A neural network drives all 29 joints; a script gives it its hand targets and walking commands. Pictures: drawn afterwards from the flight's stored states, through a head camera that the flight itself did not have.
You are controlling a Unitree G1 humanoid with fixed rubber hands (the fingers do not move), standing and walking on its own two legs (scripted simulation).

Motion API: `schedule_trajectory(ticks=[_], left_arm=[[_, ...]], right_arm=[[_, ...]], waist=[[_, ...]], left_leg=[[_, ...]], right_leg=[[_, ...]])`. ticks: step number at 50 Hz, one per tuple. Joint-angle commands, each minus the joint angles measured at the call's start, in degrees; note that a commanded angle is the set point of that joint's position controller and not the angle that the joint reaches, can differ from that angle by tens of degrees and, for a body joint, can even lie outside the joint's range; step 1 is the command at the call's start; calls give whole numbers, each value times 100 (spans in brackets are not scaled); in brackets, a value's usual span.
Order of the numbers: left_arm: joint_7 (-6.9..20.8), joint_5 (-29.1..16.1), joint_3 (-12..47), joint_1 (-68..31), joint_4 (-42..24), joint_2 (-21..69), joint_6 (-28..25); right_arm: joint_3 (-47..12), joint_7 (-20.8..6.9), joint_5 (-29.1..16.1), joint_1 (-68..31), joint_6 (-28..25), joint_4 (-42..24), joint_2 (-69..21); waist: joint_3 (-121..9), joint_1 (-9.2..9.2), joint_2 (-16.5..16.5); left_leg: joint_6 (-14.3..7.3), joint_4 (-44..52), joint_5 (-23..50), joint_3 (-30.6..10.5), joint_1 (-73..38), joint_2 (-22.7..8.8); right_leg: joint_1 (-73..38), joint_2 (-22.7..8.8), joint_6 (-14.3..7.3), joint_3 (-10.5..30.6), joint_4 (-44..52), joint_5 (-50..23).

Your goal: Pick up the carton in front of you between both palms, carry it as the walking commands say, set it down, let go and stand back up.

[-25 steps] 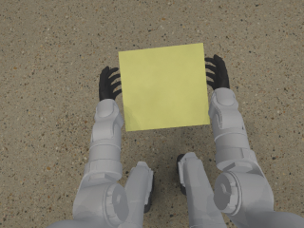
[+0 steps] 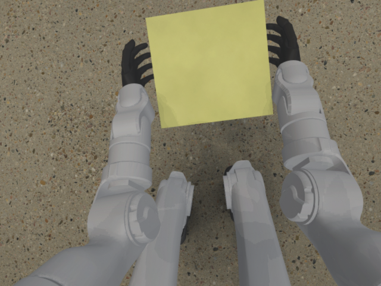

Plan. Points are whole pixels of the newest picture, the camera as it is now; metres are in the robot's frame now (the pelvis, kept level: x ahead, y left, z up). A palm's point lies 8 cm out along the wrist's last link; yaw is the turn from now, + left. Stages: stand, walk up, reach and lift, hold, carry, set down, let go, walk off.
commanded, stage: set down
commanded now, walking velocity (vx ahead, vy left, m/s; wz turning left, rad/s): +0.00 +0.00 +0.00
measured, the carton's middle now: (208, 77) +0.51 -0.05 -0.21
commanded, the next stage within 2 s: none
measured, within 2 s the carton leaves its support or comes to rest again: rests again in 1.12 s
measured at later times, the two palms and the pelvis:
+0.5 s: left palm (158, 89) +0.51 +0.08 -0.25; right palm (272, 72) +0.51 -0.21 -0.27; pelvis -0.02 +0.00 -0.10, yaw +3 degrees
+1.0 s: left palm (157, 89) +0.52 +0.09 -0.28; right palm (270, 68) +0.53 -0.21 -0.28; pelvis -0.02 +0.01 -0.13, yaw +3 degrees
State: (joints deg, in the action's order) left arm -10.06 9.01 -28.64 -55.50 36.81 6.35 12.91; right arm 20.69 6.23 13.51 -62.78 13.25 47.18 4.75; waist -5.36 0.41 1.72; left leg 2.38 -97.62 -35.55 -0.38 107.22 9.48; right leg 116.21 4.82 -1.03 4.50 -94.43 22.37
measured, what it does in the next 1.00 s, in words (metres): lowers itself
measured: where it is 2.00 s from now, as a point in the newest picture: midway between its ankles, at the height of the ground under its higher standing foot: (209, 215)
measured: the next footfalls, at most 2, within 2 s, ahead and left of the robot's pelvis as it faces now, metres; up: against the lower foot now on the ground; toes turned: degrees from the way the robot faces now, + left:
none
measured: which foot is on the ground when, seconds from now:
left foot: down 0.00-1.00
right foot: down 0.00-1.00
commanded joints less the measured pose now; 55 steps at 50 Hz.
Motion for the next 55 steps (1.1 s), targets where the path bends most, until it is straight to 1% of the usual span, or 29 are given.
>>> schedule_trajectory(ticks=[1, 3, 4, 9, 10, 11, 13, 15, 16, 17, 19, 21, 22, 23, 24, 25, 26, 29, 34, 36, 37, 40, 42, 46, 48, 49, 50, 53, 55], left_arm=[[1374, -852, 3399, -4357, -446, 4331, -259], [1344, -848, 3262, -4268, -354, 4404, -307], [1316, -762, 3068, -4397, 35, 4236, -240], [1376, -454, 2474, -4513, 484, 4138, -100], [1300, -746, 2650, -4722, 207, 4067, -138], [1321, -848, 2867, -4883, 276, 4232, -146], [1298, -575, 2610, -5028, 393, 3867, -172], [1264, -636, 2377, -5108, 727, 4079, -110], [1308, -558, 2379, -5468, 271, 3445, -110], [1321, -602, 2349, -5219, 828, 4054, -47], [1241, -955, 2539, -5859, 202, 3401, -223], [1165, -1214, 2973, -5772, 368, 3917, -212], [1174, -1275, 2879, -5892, 91, 3793, -280], [1170, -1463, 3033, -6285, 202, 3671, -249], [1187, -1486, 3114, -5950, 24, 3925, -250], [1194, -1446, 3202, -6151, 35, 3736, -273], [1156, -1539, 3377, -5993, -12, 3763, -239], [1101, -1419, 3291, -5830, 219, 3859, -259], [1186, -1204, 3064, -5716, 769, 3650, -149], [1173, -1474, 3233, -5951, 404, 4112, -222], [1175, -1519, 3221, -6074, 327, 4167, -288], [1164, -1184, 3090, -5607, 1109, 3907, -167], [1169, -1250, 3004, -5637, 911, 3921, -213], [1133, -815, 2662, -5373, 1424, 3558, -205], [1220, -929, 2459, -5601, 980, 3541, -223], [1269, -906, 2405, -5364, 1410, 3658, -77], [1246, -777, 2649, -5461, 1142, 3215, -111], [1280, -780, 2377, -5064, 1642, 3497, -70], [1382, -534, 1880, -5052, 1556, 3417, -113]], right_arm=[[-2622, -1398, -779, -3016, -110, -112, -4799], [-2755, -1404, -1025, -3070, -115, -125, -4851], [-2516, -1387, -743, -3055, -48, 240, -5009], [-2627, -1479, -1047, -4028, -60, -134, -4574], [-2580, -1446, -769, -3814, 47, 216, -4360], [-2629, -1459, -1030, -3599, -19, 295, -4283], [-2418, -1465, -1190, -3974, -44, 378, -4495], [-2215, -1492, -778, -3935, 143, 1262, -4337], [-2085, -1567, -862, -3825, 105, 835, -4095], [-1993, -1542, -808, -4040, 44, 783, -4105], [-2126, -1535, -1054, -4368, -28, 788, -4058], [-2654, -1578, -1476, -4578, -140, 357, -3999], [-2812, -1590, -1628, -4914, -129, 289, -3923], [-2580, -1602, -1449, -4502, -113, 596, -3852], [-2702, -1624, -1657, -5123, -229, -34, -3920], [-2779, -1696, -1614, -4882, -137, 426, -3977], [-2825, -1734, -1964, -4945, -223, -35, -3939], [-2796, -1756, -1922, -5218, -239, 151, -3695], [-2154, -1897, -1424, -4373, -80, 1279, -3404], [-2066, -1997, -1626, -4571, -185, 802, -3701], [-2068, -2020, -1697, -4601, -255, 633, -3756], [-1759, -2123, -1325, -4521, -104, 1268, -3582], [-1905, -2160, -1436, -4178, -143, 1373, -3427], [-1913, -2212, -1379, -4446, -105, 1362, -3500], [-1599, -2248, -1117, -4208, -20, 1446, -3300], [-1449, -2235, -1001, -4081, -72, 1627, -2890], [-1490, -2315, -1069, -4263, -71, 1374, -3066], [-1179, -2302, -921, -3821, -35, 1971, -2757], [-1336, -2306, -777, -3896, 35, 2098, -2971]], waist=[[-6719, 413, -791], [-6450, -18, -613], [-5978, 298, -826], [-5825, -168, -740], [-5888, 191, -1150], [-5932, 398, -583], [-5500, -206, -576], [-5051, 414, -930], [-5253, 143, -727], [-5101, 410, -604], [-5344, 119, -776], [-5930, 336, -408], [-6011, -23, -741], [-5846, 833, -740], [-5896, 292, -810], [-6076, 420, -909], [-6085, 86, -221], [-5674, 303, -428], [-4256, 831, 322], [-4837, 394, 503], [-4955, 791, 449], [-4146, 876, 256], [-4049, 750, 697], [-3180, 389, 111], [-3286, 572, 79], [-3031, 1000, 321], [-2693, 376, 375], [-3138, 825, 769], [-2392, 645, 51]], left_leg=[[128, 623, 1460, 242, -493, 324], [138, 369, 1692, 350, -438, 269], [133, 444, 1208, 345, -112, 334], [-39, -105, 972, 484, 12, 275], [1, -119, 894, 369, 121, 331], [110, -286, 926, 366, 331, 282], [-5, -472, 884, 597, 360, 264], [-27, -472, 445, 478, 684, 270], [10, -546, 525, 560, 474, 248], [53, -752, 682, 485, 392, 264], [-56, -821, 818, 442, 200, 285], [31, -1096, 1340, 475, -160, 230], [1, -1036, 1414, 435, -106, 285], [79, -1137, 1131, 421, 150, 238], [38, -1111, 1457, 493, 157, 358], [-13, -1301, 1630, 485, -111, 304], [37, -1212, 1703, 527, -332, 279], [43, -1387, 1525, 437, 211, 261], [97, -1465, 978, 398, 351, 200], [145, -1425, 1586, 487, -156, 333], [96, -1476, 1698, 335, 6, 230], [11, -1282, 1313, 234, -35, 232], [138, -1574, 1088, 430, 520, 233], [-109, -1390, 911, 276, 556, 247], [-108, -1493, 975, 292, 417, 191], [14, -1586, 637, 309, 525, 234], [-94, -1429, 794, 286, 524, 213], [32, -1540, 346, 395, 304, 197], [-106, -1506, 672, 296, 685, 168]], right_leg=[[-6150, 187, 184, -366, -82, -2201], [-5927, 151, 108, -58, 104, -2005], [-5737, 190, 211, -226, -51, -1845], [-5127, 163, 258, -100, -269, -913], [-5047, 73, 223, -344, -546, -1207], [-5004, 146, 118, -253, -570, -1184], [-4771, 65, 209, -79, -587, -1045], [-4781, 109, 137, -147, -565, -625], [-4321, 69, 154, -216, -799, -748], [-4355, 30, 185, -145, -766, -559], [-4148, 54, 138, -319, -1120, -918], [-4673, -9, 165, -266, -1457, -1708], [-4489, 10, 161, -366, -1578, -1750], [-4855, 36, 78, -354, -1600, -1760], [-4724, 8, 166, -457, -1722, -2138], [-4680, -19, 143, -428, -1731, -2248], [-4493, -15, 112, -424, -1789, -2308], [-4489, -65, 103, -398, -2165, -2356], [-3339, -30, -53, -385, -2040, -1542], [-3317, -25, -101, -340, -2037, -1820], [-3506, 84, -117, -390, -2048, -2247], [-3035, -48, -93, -544, -2175, -1549], [-2909, -28, -170, -324, -2105, -1467], [-2421, -135, -20, -379, -2138, -1243], [-2430, -56, -110, -340, -2064, -964], [-2484, -38, -195, -474, -2027, -785], [-1893, -145, -161, -363, -2235, -810], [-2288, -121, -230, -369, -2037, -305], [-1858, -40, -238, -338, -1933, -549]])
